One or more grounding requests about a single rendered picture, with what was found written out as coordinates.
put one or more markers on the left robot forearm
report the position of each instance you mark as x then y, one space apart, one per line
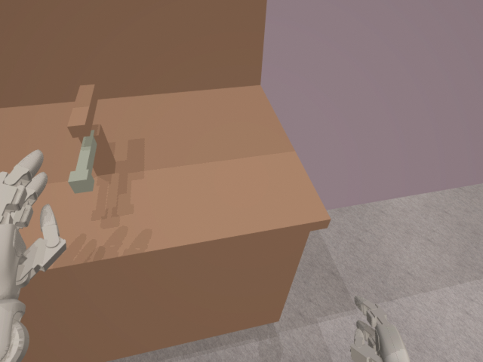
14 337

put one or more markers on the tap lever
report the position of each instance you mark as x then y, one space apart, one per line
81 179

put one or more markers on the counter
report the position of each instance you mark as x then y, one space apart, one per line
201 208

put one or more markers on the robot left hand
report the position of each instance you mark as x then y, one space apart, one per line
19 190

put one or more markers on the robot right hand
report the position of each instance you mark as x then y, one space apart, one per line
384 343

